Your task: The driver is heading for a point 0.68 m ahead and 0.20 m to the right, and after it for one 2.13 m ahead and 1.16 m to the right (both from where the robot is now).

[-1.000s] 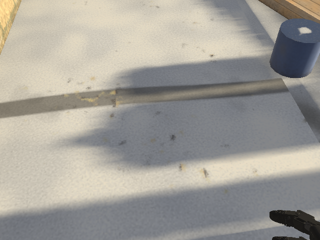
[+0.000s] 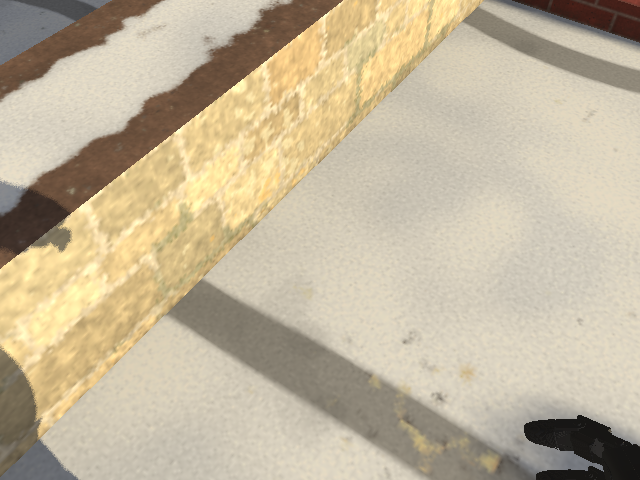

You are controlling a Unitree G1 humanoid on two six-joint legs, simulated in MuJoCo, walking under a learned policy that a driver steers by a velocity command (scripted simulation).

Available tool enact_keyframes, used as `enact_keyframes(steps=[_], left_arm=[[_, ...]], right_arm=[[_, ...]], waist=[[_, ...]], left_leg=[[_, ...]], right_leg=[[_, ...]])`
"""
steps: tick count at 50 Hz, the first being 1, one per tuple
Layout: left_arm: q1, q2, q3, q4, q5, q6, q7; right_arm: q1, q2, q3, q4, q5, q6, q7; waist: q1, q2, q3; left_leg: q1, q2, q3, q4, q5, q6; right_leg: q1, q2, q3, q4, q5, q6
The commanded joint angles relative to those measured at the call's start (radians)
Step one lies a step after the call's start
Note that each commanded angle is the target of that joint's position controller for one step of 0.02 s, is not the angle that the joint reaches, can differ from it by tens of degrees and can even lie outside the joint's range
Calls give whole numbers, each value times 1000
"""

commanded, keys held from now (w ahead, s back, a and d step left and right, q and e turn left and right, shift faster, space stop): w+e+shift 0.64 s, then w+shift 0.36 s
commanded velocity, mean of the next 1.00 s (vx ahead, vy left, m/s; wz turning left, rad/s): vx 1.00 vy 0.00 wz -0.69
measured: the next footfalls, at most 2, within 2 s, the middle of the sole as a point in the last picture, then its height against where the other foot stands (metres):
right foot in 0.38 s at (433, 441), level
left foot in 0.82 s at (455, 269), level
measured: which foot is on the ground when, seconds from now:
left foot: down 0.00-0.38, up 0.40-0.80, down 0.82-1.00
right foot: up 0.00-0.36, down 0.38-0.84, up 0.86-1.00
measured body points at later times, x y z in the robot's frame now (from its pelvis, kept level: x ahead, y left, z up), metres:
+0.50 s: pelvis +0.46 -0.09 -0.01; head +0.48 -0.09 +0.44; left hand +0.64 +0.15 -0.13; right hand +0.49 -0.37 -0.11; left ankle +0.36 +0.11 -0.57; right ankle +0.51 -0.12 -0.71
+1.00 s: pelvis +0.90 -0.25 +0.02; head +0.91 -0.26 +0.47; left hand +1.18 -0.13 -0.08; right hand +0.73 -0.49 -0.10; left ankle +0.96 -0.17 -0.72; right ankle +0.78 -0.29 -0.62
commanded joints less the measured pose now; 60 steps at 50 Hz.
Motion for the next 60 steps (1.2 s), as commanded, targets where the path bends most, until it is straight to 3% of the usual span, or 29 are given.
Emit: enact_keyframes(steps=[1,4,6,9,12,14,16,17,19,20,21,22,24,26,30,33,37,39,40,41,42,43,44,45,46,49,53,57,60], left_arm=[[-176,140,33,-159,-4,-20,-5],[-123,83,31,-120,19,33,-26],[-219,64,33,-155,27,57,-38],[-351,46,24,-217,23,59,-53],[-444,61,15,-253,21,53,-76],[-487,74,14,-263,21,49,-85],[-400,117,25,-240,15,49,-75],[-271,151,39,-210,13,49,-66],[93,248,95,-100,14,52,-30],[5,309,121,-99,-8,66,-8],[-85,431,141,-155,31,80,-12],[-102,386,143,-191,21,78,-6],[-125,278,115,-143,17,57,9],[-179,234,94,-151,11,26,16],[-172,233,91,-163,5,-5,7],[-144,240,101,-157,-2,-5,-2],[-87,233,98,-123,-5,-15,4],[-97,279,103,-114,8,-17,13],[-126,304,106,-114,21,-15,12],[-183,279,97,-124,32,-18,11],[-171,146,64,-158,25,-27,13],[-27,86,38,-186,-11,-33,-2],[-126,161,38,-157,17,-20,11],[-229,181,40,-168,30,-16,1],[-289,172,36,-185,37,-13,-10],[-328,117,14,-220,49,10,-35],[-510,119,-7,-302,51,11,-46],[-633,81,-36,-338,34,-1,-67],[-624,118,-24,-325,45,-3,-46]], right_arm=[[307,-180,-84,66,20,-11,-26],[281,-99,-66,102,42,-35,-24],[288,-87,-67,134,61,-55,-20],[278,-74,-63,160,53,-70,-18],[278,-117,-71,175,53,-76,-28],[321,-155,-76,190,57,-75,-38],[340,-225,-93,185,50,-48,-54],[316,-260,-104,174,41,-27,-62],[245,-273,-111,145,26,7,-55],[211,-136,-80,123,24,-3,-30],[322,-102,-59,-3,49,-25,-23],[242,-145,-49,-11,29,-54,-28],[166,-140,-41,-14,23,-65,-30],[182,-125,-30,-4,-6,-20,-31],[19,-84,-9,-83,6,17,-14],[-80,-60,5,-109,31,10,-3],[-106,-91,-7,-108,33,-5,-3],[33,-151,-38,-64,31,-10,-16],[193,-187,-60,-21,40,-13,-29],[399,-228,-80,32,37,-13,-47],[569,-303,-102,63,9,-16,-63],[464,-341,-115,74,6,-12,-43],[329,-220,-102,44,17,-5,-29],[296,-158,-90,51,28,-8,-23],[302,-132,-84,76,21,-10,-21],[378,-90,-65,164,34,-36,-22],[409,-131,-70,203,58,-57,-14],[458,-165,-71,241,75,-72,-5],[497,-212,-74,280,68,-61,-14]], waist=[[-191,37,-110],[-98,69,-19],[-85,52,50],[-71,65,100],[-65,16,120],[-73,2,111],[-18,62,25],[54,91,-50],[211,52,-201],[120,-208,-83],[-32,-353,-269],[17,-104,-292],[-71,88,-54],[-137,94,5],[-114,37,69],[-48,-29,51],[-7,-58,13],[-76,-74,-76],[-170,-72,-158],[-286,-66,-231],[-311,122,-346],[-157,433,-399],[-160,180,-200],[-167,22,-107],[-158,-38,-57],[-114,49,8],[-110,33,100],[-127,26,124],[-109,44,63]], left_leg=[[616,347,-513,-401,-224,101],[398,281,-272,-497,-69,67],[386,267,-151,-549,42,52],[354,197,60,-580,242,22],[367,172,195,-616,404,-10],[453,182,230,-573,746,-34],[587,208,232,-382,1186,-53],[601,229,222,-201,1315,-51],[404,213,182,390,1095,-30],[98,1,164,806,29,-61],[-305,-99,-37,1091,-291,-105],[-374,-27,-165,1040,-198,-82],[-293,65,-166,793,-130,-81],[-157,107,-159,675,-147,-109],[-73,130,-91,328,-20,-151],[9,79,-59,48,266,-136],[84,43,-53,-139,356,-79],[206,-20,-40,-154,198,-45],[351,-34,-25,-161,113,-28],[584,32,-74,-125,24,-7],[816,250,-400,-154,-370,40],[895,413,-1003,-426,-535,145],[757,376,-923,-445,-615,152],[621,333,-734,-430,-479,148],[526,285,-608,-438,-344,127],[416,207,-424,-492,-184,96],[358,170,-233,-602,51,101],[302,166,-101,-707,431,82],[531,181,-37,-574,946,61]], right_leg=[[-646,-49,63,291,163,-45],[-542,-94,63,241,167,-12],[-631,-117,54,210,203,-3],[-658,-101,1,75,377,-8],[-545,-62,-93,-174,525,-53],[-454,8,-177,-280,565,-90],[-347,92,-224,-301,459,-119],[-216,126,-217,-294,382,-136],[212,159,-105,-352,209,-189],[263,47,117,-421,203,-227],[556,-177,724,-612,123,-458],[534,-214,857,-774,-23,-438],[191,-148,691,-813,71,-331],[-54,-60,520,-814,223,-303],[-268,39,386,-879,306,-282],[-214,78,340,-861,461,-214],[4,4,348,-810,697,-161],[135,-24,340,-631,1020,-125],[139,-13,312,-442,1096,-106],[-5,20,280,-179,988,-90],[-240,109,203,207,502,-72],[-511,221,163,377,-25,-41],[-616,115,149,390,68,-59],[-600,80,139,342,143,-51],[-579,56,131,283,153,-49],[-571,29,156,169,139,-31],[-640,14,82,-87,289,1],[-384,7,-69,-374,509,-28],[-332,83,-132,-447,436,-71]])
